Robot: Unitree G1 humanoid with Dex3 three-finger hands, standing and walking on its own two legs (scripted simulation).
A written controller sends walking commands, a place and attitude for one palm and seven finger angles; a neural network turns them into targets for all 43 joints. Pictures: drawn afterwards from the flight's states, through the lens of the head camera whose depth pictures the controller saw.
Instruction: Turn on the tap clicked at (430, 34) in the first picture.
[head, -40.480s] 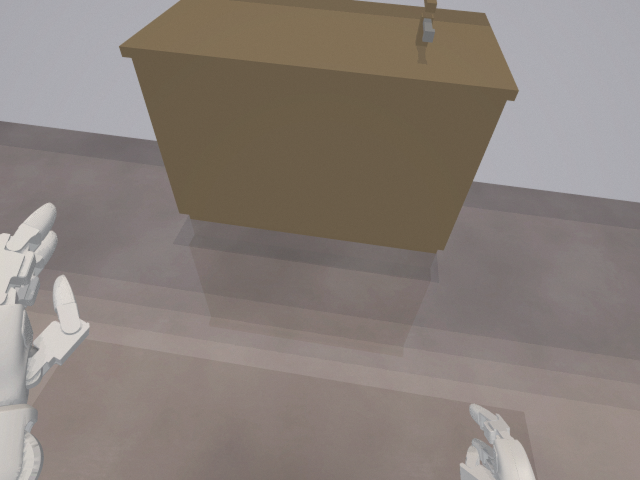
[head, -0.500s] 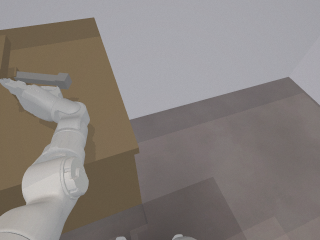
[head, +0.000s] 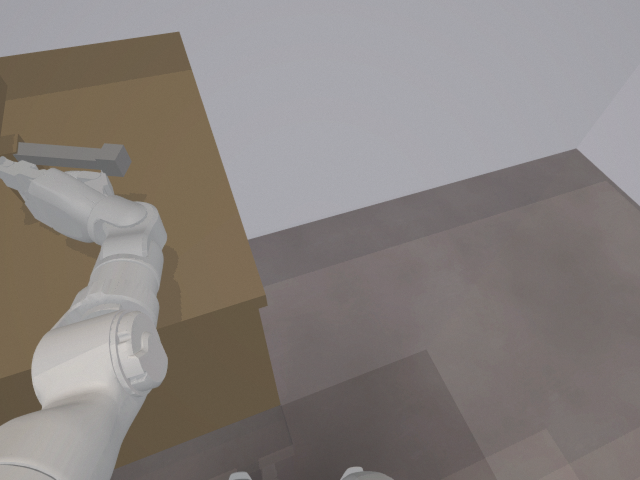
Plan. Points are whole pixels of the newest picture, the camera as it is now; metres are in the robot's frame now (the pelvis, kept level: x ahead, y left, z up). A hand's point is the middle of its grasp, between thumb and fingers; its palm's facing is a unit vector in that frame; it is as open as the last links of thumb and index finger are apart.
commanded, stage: push the lever round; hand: left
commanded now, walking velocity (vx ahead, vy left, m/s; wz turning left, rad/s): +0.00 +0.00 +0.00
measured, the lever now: (114, 160) +0.50 +0.21 +0.12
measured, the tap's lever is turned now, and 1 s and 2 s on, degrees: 65 66 66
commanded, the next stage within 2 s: lift the hand up off the lever in 0.04 s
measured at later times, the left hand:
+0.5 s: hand (103, 177) +0.49 +0.23 +0.10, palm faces +0.85 -0.52 -0.12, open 8.5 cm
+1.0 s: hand (101, 174) +0.49 +0.23 +0.11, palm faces +0.85 -0.52 -0.11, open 8.5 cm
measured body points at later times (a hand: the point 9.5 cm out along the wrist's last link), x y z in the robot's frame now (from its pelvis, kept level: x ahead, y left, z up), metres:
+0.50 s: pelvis +0.00 -0.01 +0.00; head +0.07 -0.01 +0.45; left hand +0.44 +0.25 +0.11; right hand +0.03 -0.28 -0.13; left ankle +0.04 +0.15 -0.70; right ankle +0.01 -0.06 -0.70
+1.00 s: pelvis +0.00 -0.01 +0.00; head +0.06 -0.01 +0.45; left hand +0.44 +0.25 +0.12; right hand +0.03 -0.28 -0.12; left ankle +0.04 +0.15 -0.70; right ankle +0.01 -0.06 -0.70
